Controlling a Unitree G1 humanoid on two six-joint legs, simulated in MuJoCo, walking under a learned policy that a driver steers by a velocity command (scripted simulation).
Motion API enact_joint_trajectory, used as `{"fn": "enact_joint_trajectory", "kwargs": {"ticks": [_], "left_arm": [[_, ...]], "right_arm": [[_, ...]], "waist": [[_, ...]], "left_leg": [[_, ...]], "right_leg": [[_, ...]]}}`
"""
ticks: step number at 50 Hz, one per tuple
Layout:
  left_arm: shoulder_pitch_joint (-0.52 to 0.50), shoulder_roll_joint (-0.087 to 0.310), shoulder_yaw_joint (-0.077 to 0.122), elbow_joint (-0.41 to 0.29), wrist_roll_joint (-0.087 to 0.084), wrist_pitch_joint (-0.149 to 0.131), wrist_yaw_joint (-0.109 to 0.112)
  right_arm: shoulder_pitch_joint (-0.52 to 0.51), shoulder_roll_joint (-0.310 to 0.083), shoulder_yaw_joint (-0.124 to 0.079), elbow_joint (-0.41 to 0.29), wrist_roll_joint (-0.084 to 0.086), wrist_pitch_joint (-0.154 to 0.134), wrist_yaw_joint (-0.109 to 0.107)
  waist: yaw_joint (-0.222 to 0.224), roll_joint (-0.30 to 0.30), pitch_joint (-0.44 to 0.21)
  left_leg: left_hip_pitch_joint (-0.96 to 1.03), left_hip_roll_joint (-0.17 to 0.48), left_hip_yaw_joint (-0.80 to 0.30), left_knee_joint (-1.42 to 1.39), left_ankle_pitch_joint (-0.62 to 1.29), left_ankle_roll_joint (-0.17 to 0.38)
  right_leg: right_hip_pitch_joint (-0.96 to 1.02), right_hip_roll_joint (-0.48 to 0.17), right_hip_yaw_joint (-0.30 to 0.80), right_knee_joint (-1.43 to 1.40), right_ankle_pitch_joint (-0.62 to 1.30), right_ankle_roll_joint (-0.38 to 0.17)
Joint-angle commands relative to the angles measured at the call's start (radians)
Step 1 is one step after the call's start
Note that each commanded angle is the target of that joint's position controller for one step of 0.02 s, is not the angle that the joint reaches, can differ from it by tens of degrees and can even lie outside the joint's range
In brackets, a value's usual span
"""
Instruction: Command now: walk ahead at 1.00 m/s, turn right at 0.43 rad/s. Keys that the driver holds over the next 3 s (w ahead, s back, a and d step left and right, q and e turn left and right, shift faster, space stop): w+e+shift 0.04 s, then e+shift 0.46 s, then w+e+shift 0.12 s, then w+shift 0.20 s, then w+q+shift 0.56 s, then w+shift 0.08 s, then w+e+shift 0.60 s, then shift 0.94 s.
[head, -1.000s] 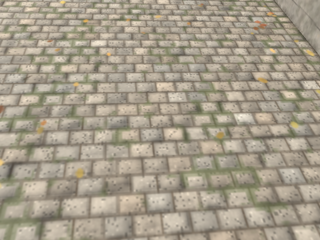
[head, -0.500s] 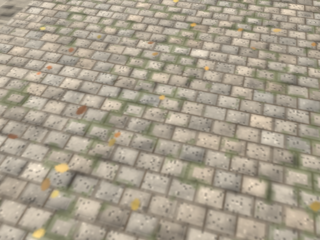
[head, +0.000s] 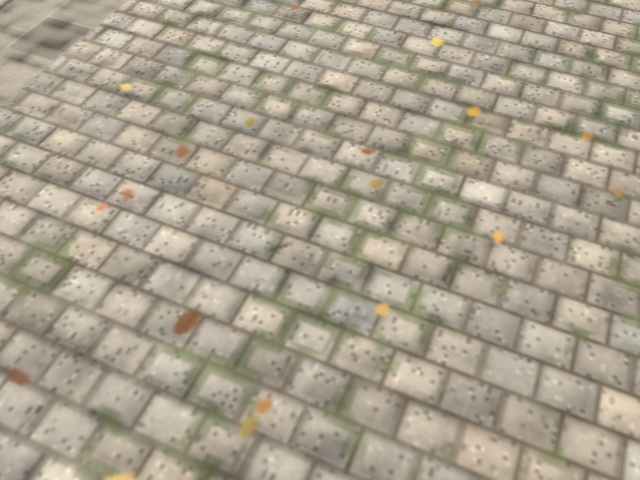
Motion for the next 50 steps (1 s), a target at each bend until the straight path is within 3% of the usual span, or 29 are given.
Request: {"fn": "enact_joint_trajectory", "kwargs": {"ticks": [1, 4, 5, 6, 7, 8, 9, 10, 11, 14, 17, 20, 23, 25, 26, 27, 28, 29, 31, 34, 35, 37, 41, 43, 45, 46, 47, 48, 50], "left_arm": [[-0.041, 0.066, 0.014, -0.026, -0.014, -0.016, -0.011], [0.177, 0.135, 0.037, 0.046, 0.026, -0.017, -0.003], [0.395, 0.181, 0.061, 0.115, 0.026, -0.016, 0.004], [0.586, 0.211, 0.084, 0.163, 0.029, -0.014, 0.020], [0.555, 0.269, 0.103, 0.172, 0.010, 0.001, 0.036], [0.471, 0.333, 0.122, 0.139, 0.032, -0.009, 0.032], [0.347, 0.204, 0.095, 0.013, 0.021, -0.034, 0.021], [0.224, 0.177, 0.094, -0.009, -0.009, -0.042, 0.020], [0.130, 0.142, 0.080, -0.034, -0.030, -0.046, 0.019], [0.091, 0.170, 0.086, -0.065, -0.025, -0.044, 0.034], [0.144, 0.218, 0.111, -0.048, -0.033, -0.003, 0.074], [0.193, 0.217, 0.124, -0.041, -0.059, 0.050, 0.107], [0.159, 0.167, 0.122, -0.078, -0.041, 0.072, 0.121], [0.080, 0.117, 0.106, -0.125, -0.028, 0.076, 0.110], [0.137, 0.029, 0.077, -0.136, -0.008, 0.076, 0.101], [0.337, 0.075, 0.075, -0.150, -0.011, 0.062, 0.072], [0.331, 0.147, 0.086, -0.137, -0.038, 0.054, 0.049], [0.220, 0.207, 0.103, -0.140, -0.046, 0.053, 0.048], [0.153, 0.221, 0.110, -0.160, -0.018, 0.058, 0.054], [0.128, 0.105, 0.067, -0.181, -0.008, 0.034, 0.050], [0.056, 0.105, 0.056, -0.218, 0.091, 0.053, 0.008], [0.087, 0.089, 0.050, -0.217, 0.062, 0.060, -0.019], [0.088, 0.127, 0.046, -0.195, 0.028, 0.049, -0.022], [0.089, 0.110, 0.038, -0.201, 0.019, 0.034, -0.009], [0.282, 0.124, 0.047, -0.131, 0.022, 0.005, 0.014], [0.432, 0.201, 0.065, -0.115, 0.039, -0.012, 0.030], [0.422, 0.319, 0.095, -0.137, 0.048, -0.015, 0.052], [0.403, 0.289, 0.097, -0.133, 0.042, -0.018, 0.064], [0.269, 0.184, 0.067, -0.138, 0.031, -0.028, 0.058]], "right_arm": [[-0.005, -0.144, -0.021, -0.036, 0.001, -0.025, -0.021], [-0.034, -0.188, -0.034, -0.039, -0.022, 0.009, -0.066], [-0.105, -0.211, -0.043, -0.064, -0.031, 0.027, -0.076], [-0.202, -0.223, -0.052, -0.080, -0.017, 0.034, -0.076], [-0.218, -0.067, -0.016, -0.139, -0.029, 0.010, -0.054], [-0.055, -0.045, 0.005, -0.183, 0.031, 0.003, -0.052], [-0.130, -0.126, 0.012, -0.231, 0.021, -0.023, -0.026], [-0.192, -0.129, 0.003, -0.263, 0.034, -0.026, -0.015], [-0.207, -0.144, -0.003, -0.254, 0.019, -0.014, -0.016], [-0.220, -0.143, -0.007, -0.293, -0.017, 0.019, -0.028], [-0.313, -0.069, 0.016, -0.330, -0.019, 0.034, -0.052], [-0.402, -0.080, 0.010, -0.365, 0.012, 0.050, -0.055], [-0.438, -0.115, -0.007, -0.373, 0.016, 0.040, -0.043], [-0.279, -0.126, -0.022, -0.317, -0.001, 0.024, -0.044], [-0.225, -0.142, -0.024, -0.312, -0.015, 0.034, -0.055], [-0.202, -0.165, -0.032, -0.327, -0.017, 0.054, -0.057], [-0.243, -0.175, -0.054, -0.328, 0.011, 0.065, -0.064], [-0.258, -0.132, -0.049, -0.352, 0.018, 0.068, -0.072], [-0.270, -0.157, -0.051, -0.348, 0.014, 0.078, -0.072], [-0.200, -0.155, -0.056, -0.292, 0.015, 0.056, -0.049], [-0.136, -0.155, -0.047, -0.255, -0.052, 0.054, -0.037], [-0.163, -0.168, -0.054, -0.242, -0.043, 0.047, -0.019], [-0.196, -0.193, -0.062, -0.235, -0.015, 0.057, 0.006], [-0.155, -0.196, -0.064, -0.214, -0.006, 0.078, 0.013], [-0.157, -0.129, -0.049, -0.214, -0.014, 0.090, 0.012], [-0.210, -0.028, -0.021, -0.251, -0.018, 0.076, 0.015], [-0.225, 0.001, -0.012, -0.297, 0.004, 0.060, 0.006], [-0.283, -0.070, -0.028, -0.314, -0.011, 0.058, 0.002], [-0.226, -0.103, -0.043, -0.265, -0.013, 0.062, 0.024]], "waist": [[0.021, 0.069, -0.010], [0.149, 0.128, -0.089], [0.255, 0.131, -0.177], [0.374, 0.059, -0.200], [0.244, -0.282, -0.193], [0.136, -0.211, -0.462], [0.165, -0.041, -0.512], [0.079, 0.084, -0.271], [0.017, 0.187, -0.142], [-0.031, 0.148, 0.008], [0.023, 0.049, -0.103], [0.075, -0.034, -0.198], [0.078, -0.106, -0.169], [-0.001, -0.079, -0.239], [0.028, 0.091, -0.357], [0.107, 0.270, -0.474], [0.089, 0.287, -0.402], [0.036, 0.197, -0.289], [0.038, 0.112, -0.180], [0.031, 0.107, -0.101], [0.014, 0.023, -0.116], [0.046, 0.131, -0.119], [0.056, 0.204, -0.094], [0.065, 0.169, -0.048], [0.161, 0.010, -0.061], [0.237, -0.213, -0.109], [0.216, -0.270, -0.094], [0.205, -0.109, -0.066], [0.104, -0.068, -0.040]], "left_leg": [[-0.140, 0.225, 0.072, -0.042, 1.120, -0.096], [-0.052, 0.286, 0.100, 0.344, 1.480, -0.147], [-0.113, 0.283, 0.089, 0.630, 1.441, -0.156], [-0.258, 0.193, 0.115, 1.107, 1.073, -0.172], [-0.740, -0.003, 0.044, 1.545, -0.281, -0.204], [-0.951, 0.011, -0.162, 1.731, -0.282, -0.207], [-0.895, 0.057, -0.319, 1.636, -0.241, -0.188], [-0.933, 0.093, -0.278, 1.493, -0.200, -0.156], [-0.878, 0.142, -0.245, 1.389, -0.159, -0.151], [-0.695, 0.174, -0.192, 1.041, -0.120, -0.203], [-0.609, 0.088, -0.135, 0.694, 0.066, -0.246], [-0.561, 0.021, -0.151, 0.475, 0.244, -0.250], [-0.542, 0.034, -0.215, 0.331, 0.313, -0.230], [-0.331, 0.145, -0.262, 0.184, 0.508, -0.167], [-0.068, 0.369, -0.462, 0.272, 0.677, -0.062], [0.107, 0.597, -0.790, 0.283, 0.425, 0.119], [0.049, 0.618, -0.934, 0.201, -0.238, 0.166], [-0.040, 0.515, -0.824, 0.158, -0.434, 0.099], [-0.232, 0.419, -0.615, 0.129, -0.362, 0.009], [-0.409, 0.340, -0.458, 0.069, -0.336, 0.015], [-0.497, 0.356, -0.432, 0.044, -0.334, 0.029], [-0.522, 0.357, -0.378, 0.021, -0.321, 0.023], [-0.635, 0.342, -0.232, -0.010, -0.257, -0.008], [-0.693, 0.348, -0.260, 0.036, -0.294, 0.003], [-0.874, 0.250, -0.215, 0.300, -0.294, -0.029], [-1.005, 0.123, -0.116, 0.705, -0.256, -0.072], [-1.222, 0.057, -0.158, 0.918, -0.202, -0.077], [-1.273, 0.136, -0.239, 1.024, -0.089, -0.067], [-1.189, 0.179, -0.235, 1.012, 0.043, -0.094]], "right_leg": [[0.302, 0.145, -0.111, -0.111, 0.142, -0.039], [0.498, 0.248, -0.151, -0.170, 0.024, -0.066], [0.697, 0.259, -0.116, -0.186, 0.022, -0.082], [0.851, 0.174, 0.001, -0.297, 0.106, -0.157], [1.150, -0.002, 0.212, -0.082, 0.733, -0.201], [1.350, -0.194, 0.604, -0.190, 0.809, -0.417], [1.269, -0.173, 0.726, -0.330, 0.296, -0.386], [1.018, -0.125, 0.683, -0.439, 0.021, -0.357], [0.793, -0.087, 0.616, -0.498, -0.030, -0.318], [0.398, 0.054, 0.428, -0.528, 0.262, -0.262], [0.404, 0.168, 0.319, -0.403, 0.488, -0.161], [0.487, 0.205, 0.367, -0.319, 0.294, -0.031], [0.544, 0.204, 0.473, -0.242, 0.043, 0.011], [0.535, 0.241, 0.443, 0.003, -0.129, 0.040], [0.364, 0.313, 0.324, 0.234, -0.654, 0.062], [0.203, 0.287, 0.296, 0.383, -0.849, 0.072], [0.052, 0.158, 0.227, 0.489, -0.699, 0.085], [-0.002, 0.140, 0.184, 0.536, -0.592, 0.105], [0.018, 0.094, 0.122, 0.566, -0.500, 0.113], [0.086, 0.066, 0.074, 0.500, -0.472, 0.080], [0.143, 0.098, 0.100, 0.450, -0.442, 0.061], [0.187, 0.100, 0.117, 0.332, -0.403, 0.050], [0.449, 0.099, 0.023, -0.010, -0.444, 0.040], [0.578, 0.110, -0.023, -0.176, -0.418, 0.022], [0.886, 0.133, -0.008, -0.279, -0.432, 0.012], [0.995, -0.120, 0.325, -0.442, -0.747, 0.000], [0.998, -0.322, 0.689, -0.588, -0.974, -0.050], [0.944, -0.345, 0.722, -0.579, -0.981, -0.081], [0.855, -0.222, 0.462, -0.565, -0.760, -0.030]]}}
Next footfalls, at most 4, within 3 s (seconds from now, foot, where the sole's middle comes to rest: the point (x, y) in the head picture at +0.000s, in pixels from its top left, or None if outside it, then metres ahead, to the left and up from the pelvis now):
0.12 right None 0.35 -0.07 -0.76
0.52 left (329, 401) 0.63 -0.02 -0.76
0.92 right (448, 463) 0.48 -0.26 -0.76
1.36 left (447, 279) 0.93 -0.34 -0.76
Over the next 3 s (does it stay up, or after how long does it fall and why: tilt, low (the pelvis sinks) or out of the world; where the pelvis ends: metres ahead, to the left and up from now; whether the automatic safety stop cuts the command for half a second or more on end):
stays up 1.71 -0.81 0.00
